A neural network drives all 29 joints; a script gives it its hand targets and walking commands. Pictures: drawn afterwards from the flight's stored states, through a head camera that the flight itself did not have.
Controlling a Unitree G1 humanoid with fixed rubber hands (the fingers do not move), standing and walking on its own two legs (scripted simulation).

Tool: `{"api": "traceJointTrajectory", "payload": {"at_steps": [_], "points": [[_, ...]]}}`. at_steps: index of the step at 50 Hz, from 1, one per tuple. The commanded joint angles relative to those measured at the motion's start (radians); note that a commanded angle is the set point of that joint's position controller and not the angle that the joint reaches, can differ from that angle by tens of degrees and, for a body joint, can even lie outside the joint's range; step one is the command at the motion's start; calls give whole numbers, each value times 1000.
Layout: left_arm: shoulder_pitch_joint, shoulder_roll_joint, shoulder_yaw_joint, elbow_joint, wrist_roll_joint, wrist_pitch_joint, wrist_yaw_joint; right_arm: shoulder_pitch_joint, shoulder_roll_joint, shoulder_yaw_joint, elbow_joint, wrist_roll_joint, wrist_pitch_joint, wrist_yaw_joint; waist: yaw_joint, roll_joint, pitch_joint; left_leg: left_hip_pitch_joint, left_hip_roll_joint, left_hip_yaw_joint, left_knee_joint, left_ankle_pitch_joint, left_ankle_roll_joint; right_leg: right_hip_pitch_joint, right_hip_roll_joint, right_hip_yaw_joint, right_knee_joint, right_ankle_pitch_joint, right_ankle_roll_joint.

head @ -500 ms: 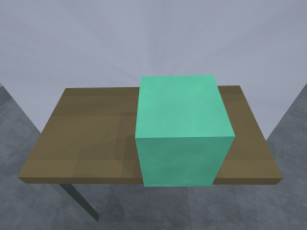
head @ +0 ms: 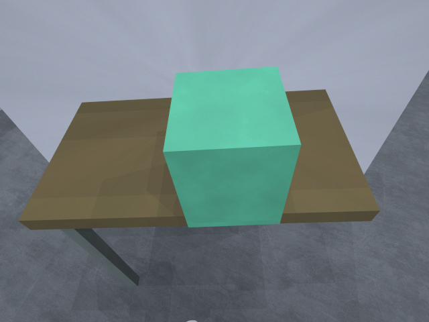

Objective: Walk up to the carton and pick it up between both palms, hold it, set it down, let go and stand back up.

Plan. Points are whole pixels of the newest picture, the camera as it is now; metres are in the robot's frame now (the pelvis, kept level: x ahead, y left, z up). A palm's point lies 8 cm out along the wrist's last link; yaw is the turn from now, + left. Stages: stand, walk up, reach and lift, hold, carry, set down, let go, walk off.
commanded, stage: walk up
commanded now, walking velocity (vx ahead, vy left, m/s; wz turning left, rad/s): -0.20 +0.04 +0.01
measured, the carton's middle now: (230, 151) +0.43 +0.00 +0.07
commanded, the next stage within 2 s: stand in 1.48 s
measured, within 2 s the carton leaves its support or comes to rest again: neither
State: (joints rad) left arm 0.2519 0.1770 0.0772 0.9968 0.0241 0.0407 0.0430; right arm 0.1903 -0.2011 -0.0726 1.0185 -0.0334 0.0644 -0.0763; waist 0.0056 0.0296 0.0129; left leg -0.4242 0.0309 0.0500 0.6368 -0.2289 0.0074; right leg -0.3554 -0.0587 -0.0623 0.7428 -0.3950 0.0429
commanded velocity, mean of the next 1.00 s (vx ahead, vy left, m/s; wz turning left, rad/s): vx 0.02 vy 0.03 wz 0.00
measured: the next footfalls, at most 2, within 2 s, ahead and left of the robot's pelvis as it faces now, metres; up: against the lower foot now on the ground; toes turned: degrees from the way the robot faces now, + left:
right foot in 0.02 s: +0.03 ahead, -0.13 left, +0.00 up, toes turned -5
left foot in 0.38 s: -0.07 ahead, +0.14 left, +0.00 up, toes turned +3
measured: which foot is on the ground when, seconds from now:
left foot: down 0.00-0.00, up 0.02-0.36, down 0.38-1.00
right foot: up 0.00-0.00, down 0.02-0.36, up 0.38-0.64, down 0.66-1.00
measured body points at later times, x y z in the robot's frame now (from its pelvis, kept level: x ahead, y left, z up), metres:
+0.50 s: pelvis -0.04 +0.03 +0.03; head -0.05 +0.05 +0.48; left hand -0.07 +0.27 -0.14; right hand -0.10 -0.19 -0.12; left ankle -0.11 +0.14 -0.72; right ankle +0.02 -0.12 -0.68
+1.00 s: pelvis -0.01 +0.01 +0.02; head +0.00 +0.01 +0.47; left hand +0.00 +0.23 -0.14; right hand -0.01 -0.21 -0.14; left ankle -0.11 +0.14 -0.72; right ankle +0.02 -0.10 -0.72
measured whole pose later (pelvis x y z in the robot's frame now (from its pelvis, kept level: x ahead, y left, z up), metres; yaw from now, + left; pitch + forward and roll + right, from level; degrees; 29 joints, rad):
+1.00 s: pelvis -0.01 +0.01 +0.02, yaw +1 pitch -1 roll -1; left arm 0.26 0.13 0.03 1.11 0.00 -0.01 0.04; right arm 0.31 -0.15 0.00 1.12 -0.01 -0.01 -0.04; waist 0.01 0.03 0.04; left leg 0.01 0.06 0.02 0.40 -0.39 -0.03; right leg -0.22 0.00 -0.11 0.45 -0.21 -0.02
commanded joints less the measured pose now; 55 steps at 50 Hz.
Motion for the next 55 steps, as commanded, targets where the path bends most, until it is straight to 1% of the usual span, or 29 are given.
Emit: {"api": "traceJointTrajectory", "payload": {"at_steps": [1, 2, 3, 4, 5, 6, 9, 11, 12, 13, 16, 17, 18, 19, 20, 21, 22, 24, 25, 27, 29, 32, 34, 35, 37, 41, 50, 53, 55], "points": [[222, 134, 20, 11, 8, -16, -3, 78, -42, -11, -63, 9, 7, 4, 24, -312, -27, -183, -24, -29, 178, -203, 12, 170, -277, 309, -449, 319, -32], [204, 234, 40, -28, 9, -16, 3, 56, -6, -4, -83, 13, 11, 4, 41, -412, -7, -200, -97, -45, 359, -398, -26, 43, -421, 448, -485, 515, -153], [183, 242, 54, -39, 23, -21, 6, 35, -63, -13, -87, 4, 17, 12, 59, -321, -25, -162, -55, -160, 550, -368, -17, -10, -436, 463, -486, 424, -222], [117, 195, 41, -44, 17, -17, 13, 42, -96, -24, -64, 3, 17, 29, 19, -126, 20, -157, -49, -216, 643, -271, -18, -73, -388, 425, -506, 196, -201], [55, 194, 35, -60, 10, -14, 17, 62, -100, -32, -53, -5, 11, 48, -11, -42, 45, -145, -53, -221, 696, -168, -29, -120, -326, 365, -532, -23, -164], [24, 191, 28, -74, 3, -19, 14, 82, -91, -40, -61, -10, 3, 66, -28, -124, 59, -158, -40, -184, 663, -113, -42, -76, -286, 351, -529, -34, -136], [65, 135, 10, -51, 7, -38, 9, 109, -91, -35, -62, -14, -1, 90, -8, -178, -19, -152, -36, -126, 548, -36, -61, 99, -217, 235, -509, 57, -106], [93, 158, 20, -37, 6, -43, 14, 58, -48, -28, -73, -11, -1, 89, 16, -92, -19, -107, -42, -96, 413, -72, -61, 132, -219, 233, -520, 44, -98], [111, 176, 24, -32, 4, -45, 13, 72, -45, -24, -87, -1, -2, 88, 29, -229, -59, -12, -31, -35, 270, -140, -79, 142, -194, 195, -534, 0, -100], [95, 158, 24, -18, 8, -46, 4, 123, -14, -10, -77, 14, -6, 88, -5, -324, -38, 28, -33, -2, 165, -215, -89, 101, -167, 154, -551, -76, -102], [220, 145, 19, 42, 8, -22, -5, 143, -51, -16, -65, 21, -33, 73, 20, -346, 14, 242, -80, 80, -191, -263, -47, 75, -114, 151, -491, -77, -118], [220, 156, 21, 38, 0, -13, 0, 254, -39, -9, -21, 21, -44, 65, -23, -200, 19, 351, -102, 102, -344, -165, -26, 12, -88, 111, -415, -146, -103], [216, 134, 16, 47, 2, -12, 0, 343, -36, -3, 0, 15, -56, 63, -54, -79, 39, 462, -23, 19, -435, -148, -3, -107, -69, 81, -294, -167, -72], [229, 82, 2, 16, -10, -11, -6, 394, -97, -6, -10, 15, -65, 58, -52, 125, 65, 548, 226, -294, -538, -450, 29, -335, -19, 19, -23, -208, -42], [64, 38, 0, -60, -9, -18, -8, 430, -189, -11, 1, 15, -70, 57, -114, 262, 136, 412, 422, -570, -578, -611, 127, -502, 12, 6, 57, -186, -26], [-42, 42, -2, -76, -7, -22, -18, 334, -116, 9, 0, 12, -78, 52, -99, 181, 255, 279, 375, -514, -558, -416, 126, -426, -45, 101, 45, -36, -32], [-1, 37, 0, -47, -13, -16, -32, 251, -63, 28, -15, 10, -84, 58, -44, 102, 258, 174, 313, -393, -604, -440, 112, -324, -24, 90, 75, 61, -20], [147, 25, -6, 15, -17, -17, -48, 112, 2, 64, -33, 19, -99, 51, 72, 142, 203, 63, 180, -174, -561, -61, 59, -67, 2, 91, 38, 169, -15], [190, 34, -2, 49, -8, -12, -50, 104, -15, 64, -34, 27, -110, 50, 84, 146, 191, 78, 153, -107, -525, 97, 57, -20, 11, 60, 26, 194, -11], [201, 40, -9, 59, -10, -10, -46, 174, -38, 68, -17, 23, -124, 53, 60, 113, 91, 160, 157, -79, -451, 239, 73, 29, 26, 24, -20, 187, -18], [126, 45, -12, 30, -10, -16, -38, 243, -55, 65, 31, 18, -128, 50, 25, 169, 90, 227, 152, -52, -384, 255, 92, 5, 23, -12, -84, 190, -18], [78, 34, -25, 33, -21, -35, -15, 328, -19, 75, 67, 20, -113, 40, -10, 110, 68, 315, 168, -86, -253, 571, 95, 75, 32, -21, -293, 260, -37], [146, 86, -19, 42, -18, -61, -8, 351, -24, 65, 64, 24, -111, 33, -13, 70, -37, 285, 143, -86, -202, 439, 49, 288, -80, 77, -339, 586, -49], [126, 91, -24, 57, -22, -63, -8, 372, 26, 75, 66, 36, -107, 33, -27, -37, -5, 252, 120, -69, -219, 339, 21, 307, -109, 111, -296, 697, -88], [154, 43, -36, 85, -23, -63, -13, 347, 5, 66, 91, 34, -98, 27, 8, -143, -28, 257, 79, -43, -224, 144, 11, 343, -97, 114, -300, 727, -102], [125, 29, -31, 85, -16, -55, 2, 279, 1, 64, 87, 34, -90, 34, 4, -18, 10, 282, 93, -36, -262, 218, 1, 283, -89, 87, -282, 749, -100], [106, 34, -25, 119, -19, -47, -3, 253, 8, 70, 125, 24, -69, 32, -2, -64, 85, 263, 73, -30, -296, 87, -21, 245, -55, 60, -341, 533, -69], [89, 9, -36, 112, -21, -47, -2, 189, -14, 64, 109, 20, -67, 26, 20, 16, 122, 260, 88, -44, -310, 141, -13, 232, -60, 62, -341, 524, -70], [116, 29, -28, 116, -21, -53, -7, 181, -8, 64, 101, 18, -71, 28, 26, -3, 37, 306, 89, -40, -312, 116, -7, 250, -63, 69, -358, 496, -76]]}}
